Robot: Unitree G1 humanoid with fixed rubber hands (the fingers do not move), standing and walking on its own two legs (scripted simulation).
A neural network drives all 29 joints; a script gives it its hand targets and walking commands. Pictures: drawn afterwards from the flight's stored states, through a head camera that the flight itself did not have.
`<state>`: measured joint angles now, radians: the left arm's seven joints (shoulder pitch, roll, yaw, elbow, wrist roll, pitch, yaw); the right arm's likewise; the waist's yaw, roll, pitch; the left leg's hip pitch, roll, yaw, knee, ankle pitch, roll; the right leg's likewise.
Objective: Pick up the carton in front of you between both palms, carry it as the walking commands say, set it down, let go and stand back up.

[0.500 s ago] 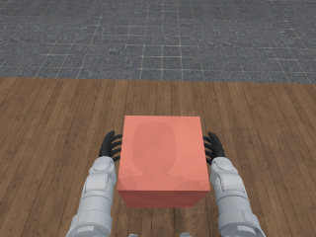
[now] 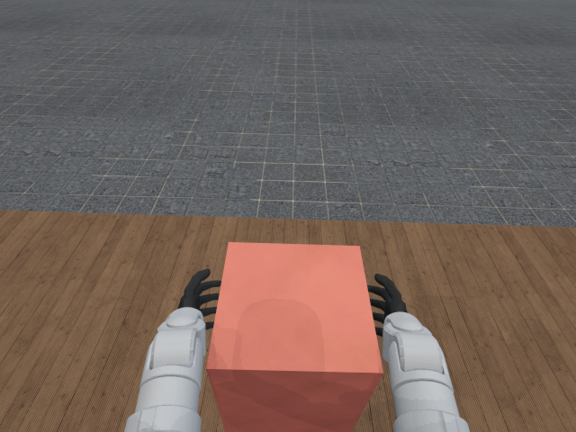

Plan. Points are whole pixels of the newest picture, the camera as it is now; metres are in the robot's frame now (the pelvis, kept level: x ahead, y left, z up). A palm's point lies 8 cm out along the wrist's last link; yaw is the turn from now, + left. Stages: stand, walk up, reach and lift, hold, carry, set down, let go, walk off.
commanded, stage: reach and lift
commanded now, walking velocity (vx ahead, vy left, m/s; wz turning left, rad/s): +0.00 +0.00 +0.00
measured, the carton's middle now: (291, 340) +0.30 +0.00 -0.05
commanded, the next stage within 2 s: hold in 0.82 s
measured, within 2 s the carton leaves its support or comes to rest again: neither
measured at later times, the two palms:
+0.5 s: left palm (191, 309) +0.30 +0.15 +0.03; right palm (395, 313) +0.30 -0.15 +0.03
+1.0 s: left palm (186, 303) +0.29 +0.15 +0.06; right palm (399, 307) +0.29 -0.15 +0.06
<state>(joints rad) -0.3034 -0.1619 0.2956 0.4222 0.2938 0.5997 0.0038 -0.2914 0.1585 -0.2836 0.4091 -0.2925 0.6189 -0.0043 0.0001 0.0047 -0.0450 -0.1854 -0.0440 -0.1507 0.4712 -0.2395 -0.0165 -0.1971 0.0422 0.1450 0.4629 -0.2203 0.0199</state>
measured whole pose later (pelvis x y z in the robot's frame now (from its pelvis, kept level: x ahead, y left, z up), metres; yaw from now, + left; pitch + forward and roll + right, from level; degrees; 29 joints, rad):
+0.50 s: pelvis +0.01 +0.00 +0.00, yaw +0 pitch -4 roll +0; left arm -0.29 -0.16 0.26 0.34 0.29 0.64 0.00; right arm -0.28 0.15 -0.25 0.33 -0.28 0.66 0.00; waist 0.00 0.01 -0.01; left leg -0.12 -0.03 -0.15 0.40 -0.22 -0.02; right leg -0.13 0.04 0.14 0.40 -0.20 0.02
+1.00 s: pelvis +0.01 +0.00 +0.01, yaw +0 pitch -6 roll +0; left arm -0.25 -0.15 0.21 0.23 0.26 0.74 0.00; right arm -0.24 0.15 -0.20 0.22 -0.26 0.76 -0.01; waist 0.00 0.00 -0.02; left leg -0.04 -0.03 -0.14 0.35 -0.20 -0.01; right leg -0.06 0.03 0.14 0.35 -0.18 0.02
